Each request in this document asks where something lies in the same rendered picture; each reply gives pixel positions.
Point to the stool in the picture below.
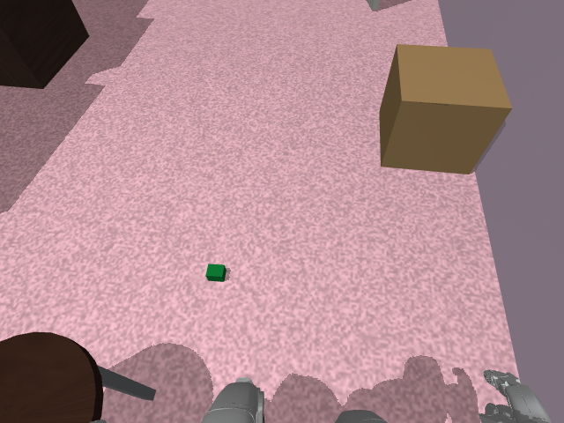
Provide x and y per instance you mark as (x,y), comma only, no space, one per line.
(48,378)

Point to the right robot hand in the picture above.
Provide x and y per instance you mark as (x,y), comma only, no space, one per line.
(522,401)

